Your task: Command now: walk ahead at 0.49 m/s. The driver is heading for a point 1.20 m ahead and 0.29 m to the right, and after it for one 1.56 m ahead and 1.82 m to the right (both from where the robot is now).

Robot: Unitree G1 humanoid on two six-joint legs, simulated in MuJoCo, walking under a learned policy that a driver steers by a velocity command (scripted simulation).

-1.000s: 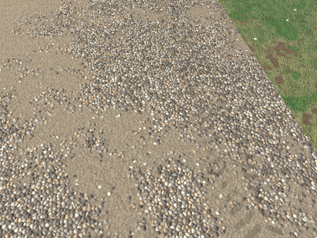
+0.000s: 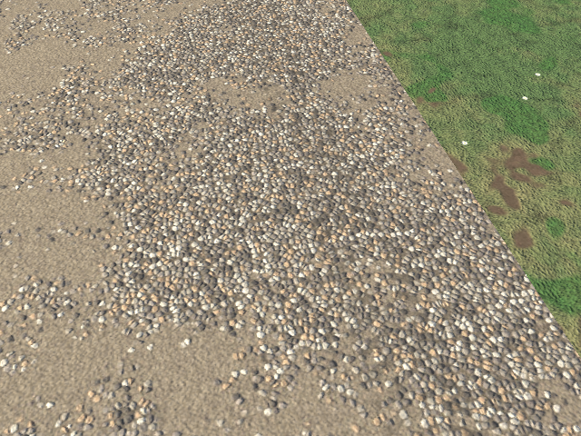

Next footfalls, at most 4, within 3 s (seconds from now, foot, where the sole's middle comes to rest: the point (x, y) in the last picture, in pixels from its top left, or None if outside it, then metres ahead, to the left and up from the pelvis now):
0.30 right None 0.34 -0.17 -0.78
0.72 left None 0.44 0.05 -0.78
2.48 right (344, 311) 0.85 -0.14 -0.78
2.96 left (294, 222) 1.17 -0.02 -0.78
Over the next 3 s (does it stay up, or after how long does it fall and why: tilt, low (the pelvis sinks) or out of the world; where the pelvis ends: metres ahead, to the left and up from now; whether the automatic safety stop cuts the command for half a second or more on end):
stays up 0.99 -0.07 -0.02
